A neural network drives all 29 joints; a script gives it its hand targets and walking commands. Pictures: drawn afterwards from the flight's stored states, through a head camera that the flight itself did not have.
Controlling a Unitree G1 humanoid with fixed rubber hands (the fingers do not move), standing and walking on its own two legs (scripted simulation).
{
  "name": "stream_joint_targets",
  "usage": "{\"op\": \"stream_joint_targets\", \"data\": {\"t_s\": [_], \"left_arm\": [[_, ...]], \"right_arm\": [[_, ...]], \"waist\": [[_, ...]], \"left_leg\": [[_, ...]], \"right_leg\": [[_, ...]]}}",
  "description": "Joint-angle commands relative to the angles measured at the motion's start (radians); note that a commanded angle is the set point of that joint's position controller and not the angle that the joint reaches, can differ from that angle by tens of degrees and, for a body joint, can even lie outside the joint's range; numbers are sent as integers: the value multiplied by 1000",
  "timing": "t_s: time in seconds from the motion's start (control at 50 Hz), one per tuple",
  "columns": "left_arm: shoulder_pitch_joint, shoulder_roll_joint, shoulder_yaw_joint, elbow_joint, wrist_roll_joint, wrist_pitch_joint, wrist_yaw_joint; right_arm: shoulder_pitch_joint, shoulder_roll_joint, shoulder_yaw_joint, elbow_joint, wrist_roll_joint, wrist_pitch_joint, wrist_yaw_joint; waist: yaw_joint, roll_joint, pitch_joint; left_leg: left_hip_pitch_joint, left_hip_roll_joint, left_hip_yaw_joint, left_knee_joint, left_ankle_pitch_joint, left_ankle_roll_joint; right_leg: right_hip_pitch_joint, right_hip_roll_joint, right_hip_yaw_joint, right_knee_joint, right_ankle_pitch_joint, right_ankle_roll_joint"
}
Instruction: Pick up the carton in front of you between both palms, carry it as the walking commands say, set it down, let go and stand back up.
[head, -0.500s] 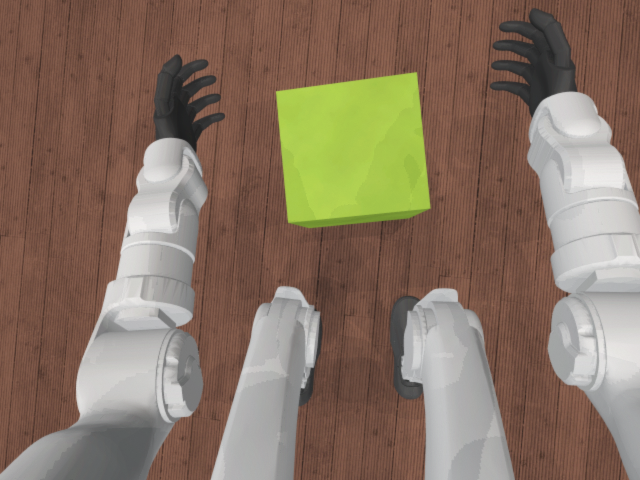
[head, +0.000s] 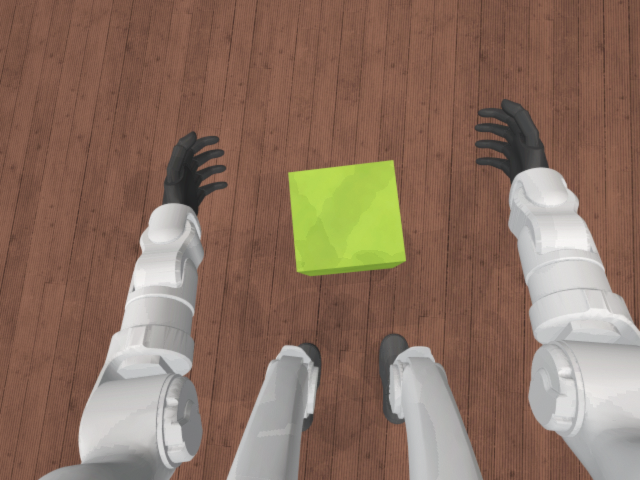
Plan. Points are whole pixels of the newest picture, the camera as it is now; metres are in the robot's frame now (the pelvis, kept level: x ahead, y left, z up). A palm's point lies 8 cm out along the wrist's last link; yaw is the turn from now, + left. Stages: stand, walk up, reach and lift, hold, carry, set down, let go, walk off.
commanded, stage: let go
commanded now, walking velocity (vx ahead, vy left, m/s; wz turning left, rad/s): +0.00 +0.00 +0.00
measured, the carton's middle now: (346, 225) +0.47 +0.02 -0.52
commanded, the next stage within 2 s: stand in 1.14 s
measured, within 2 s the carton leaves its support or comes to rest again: neither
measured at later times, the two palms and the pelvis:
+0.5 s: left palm (75, 322) +0.29 +0.24 +0.03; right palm (624, 312) +0.31 -0.21 +0.01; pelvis +0.08 +0.01 +0.11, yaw -1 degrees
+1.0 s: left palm (44, 391) +0.24 +0.24 +0.06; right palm out of the picture +0.23 -0.22 +0.06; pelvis +0.07 +0.01 +0.13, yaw -1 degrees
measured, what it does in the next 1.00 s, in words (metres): rises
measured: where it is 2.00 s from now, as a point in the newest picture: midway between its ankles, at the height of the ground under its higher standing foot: (348, 397)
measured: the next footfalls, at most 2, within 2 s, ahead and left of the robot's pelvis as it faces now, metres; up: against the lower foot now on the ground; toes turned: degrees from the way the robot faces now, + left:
none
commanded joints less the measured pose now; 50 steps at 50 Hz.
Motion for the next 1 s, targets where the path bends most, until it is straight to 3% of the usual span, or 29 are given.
{"op": "stream_joint_targets", "data": {"t_s": [0.0, 0.14, 0.32, 0.48, 0.6, 0.78, 0.98], "left_arm": [[34, 129, -3, -130, 43, -23, -28], [265, 149, -92, -237, 22, -50, -68], [629, 129, -172, -231, -31, -107, -71], [876, 136, -217, -323, -38, -133, -56], [961, 146, -242, -364, -33, -112, -61], [945, 151, -238, -378, -2, -13, -68], [936, 146, -219, -388, 20, 44, -70]], "right_arm": [[17, -42, -12, -156, -34, -17, -30], [270, -17, 39, -353, 8, -59, -40], [661, -3, 92, -337, 41, -121, -5], [931, -24, 118, -400, 58, -163, 13], [1077, -35, 146, -449, 77, -150, 30], [1090, -51, 171, -507, 86, -47, 73], [1079, -54, 164, -534, 65, 13, 76]], "waist": [[6, -64, -911], [3, -12, -683], [-17, 7, -463], [-26, 23, -269], [-49, 9, -82], [-55, 39, 167], [-55, 30, 214]], "left_leg": [[362, -27, 68, -167, 299, -26], [639, -6, 24, -307, 343, -3], [886, 13, -22, -444, 486, -7], [1132, 19, -34, -597, 602, -16], [1233, 14, -25, -720, 499, -10], [1243, 22, -9, -801, 225, 9], [1279, 20, -4, -791, 210, 18]], "right_leg": [[914, 6, 26, -120, 374, 41], [979, 2, 20, -265, 347, 30], [1114, 0, 19, -394, 419, 23], [1322, 4, 15, -553, 495, 22], [1473, 2, 11, -676, 459, 26], [1548, -3, -9, -736, 221, 27], [1594, 2, -13, -722, 219, 32]]}}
